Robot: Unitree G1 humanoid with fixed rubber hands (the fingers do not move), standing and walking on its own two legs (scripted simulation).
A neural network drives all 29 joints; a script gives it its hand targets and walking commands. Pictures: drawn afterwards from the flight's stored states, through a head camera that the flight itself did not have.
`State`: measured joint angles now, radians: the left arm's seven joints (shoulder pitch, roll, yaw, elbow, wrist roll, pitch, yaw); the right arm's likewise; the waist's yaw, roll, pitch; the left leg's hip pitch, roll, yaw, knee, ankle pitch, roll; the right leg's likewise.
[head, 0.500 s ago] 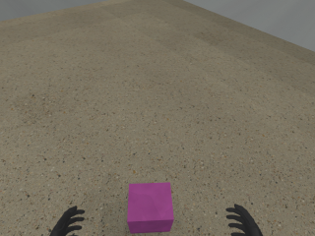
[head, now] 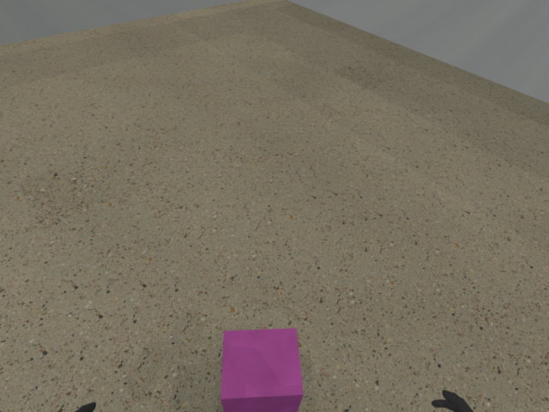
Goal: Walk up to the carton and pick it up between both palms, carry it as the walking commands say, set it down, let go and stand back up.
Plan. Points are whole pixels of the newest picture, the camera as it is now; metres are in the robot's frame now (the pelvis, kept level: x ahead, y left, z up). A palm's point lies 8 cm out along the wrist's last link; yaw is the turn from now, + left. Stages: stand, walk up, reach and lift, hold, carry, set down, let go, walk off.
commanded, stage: stand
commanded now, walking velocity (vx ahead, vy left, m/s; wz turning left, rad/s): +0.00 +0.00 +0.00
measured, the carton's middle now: (260, 374) +0.40 +0.01 -0.65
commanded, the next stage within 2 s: none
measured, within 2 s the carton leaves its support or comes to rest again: neither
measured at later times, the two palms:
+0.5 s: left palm out of the picture +0.08 +0.30 -0.10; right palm out of the picture +0.09 -0.30 -0.09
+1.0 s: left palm out of the picture +0.06 +0.31 -0.10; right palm out of the picture +0.07 -0.31 -0.10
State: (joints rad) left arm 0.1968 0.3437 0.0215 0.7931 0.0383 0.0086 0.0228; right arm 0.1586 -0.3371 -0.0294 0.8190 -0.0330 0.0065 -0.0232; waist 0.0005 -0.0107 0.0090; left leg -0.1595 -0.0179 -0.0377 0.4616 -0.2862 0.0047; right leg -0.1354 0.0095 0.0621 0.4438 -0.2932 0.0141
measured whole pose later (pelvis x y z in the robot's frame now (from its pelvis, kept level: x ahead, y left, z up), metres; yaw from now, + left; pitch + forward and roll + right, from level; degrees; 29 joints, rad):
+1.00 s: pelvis -0.02 +0.00 +0.01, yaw +0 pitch -3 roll +0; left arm 0.15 0.38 0.01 1.00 0.02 0.00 0.01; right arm 0.13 -0.38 0.00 1.01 -0.02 -0.01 -0.02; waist 0.00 -0.01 0.03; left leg -0.12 -0.01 -0.04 0.37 -0.21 0.00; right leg -0.09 0.01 0.06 0.35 -0.22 0.01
